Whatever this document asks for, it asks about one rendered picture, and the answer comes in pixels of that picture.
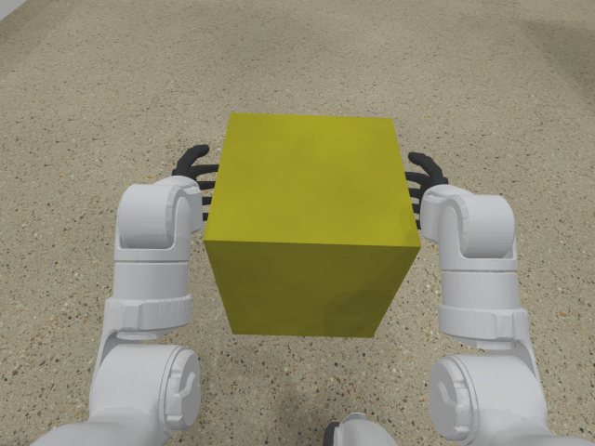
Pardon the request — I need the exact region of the robot right forearm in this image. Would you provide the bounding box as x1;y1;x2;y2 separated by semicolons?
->
420;184;548;424

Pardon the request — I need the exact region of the robot left forearm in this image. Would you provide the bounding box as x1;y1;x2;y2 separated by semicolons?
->
88;176;203;416

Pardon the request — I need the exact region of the robot right upper arm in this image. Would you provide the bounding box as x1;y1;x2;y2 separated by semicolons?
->
430;354;595;446

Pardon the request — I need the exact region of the left robot hand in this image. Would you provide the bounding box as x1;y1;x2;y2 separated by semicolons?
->
171;144;219;221

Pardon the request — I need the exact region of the right robot shin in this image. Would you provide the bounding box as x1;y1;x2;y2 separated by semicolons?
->
333;413;367;446

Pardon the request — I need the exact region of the robot left upper arm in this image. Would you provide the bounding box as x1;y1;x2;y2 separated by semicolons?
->
30;344;201;446

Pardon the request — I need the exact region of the robot right thigh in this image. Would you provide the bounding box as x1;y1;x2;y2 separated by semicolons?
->
334;419;398;446

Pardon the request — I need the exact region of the right robot hand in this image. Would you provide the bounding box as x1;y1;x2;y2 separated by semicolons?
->
404;152;449;230

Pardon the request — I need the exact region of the carton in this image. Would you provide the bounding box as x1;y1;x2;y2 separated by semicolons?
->
203;112;421;338

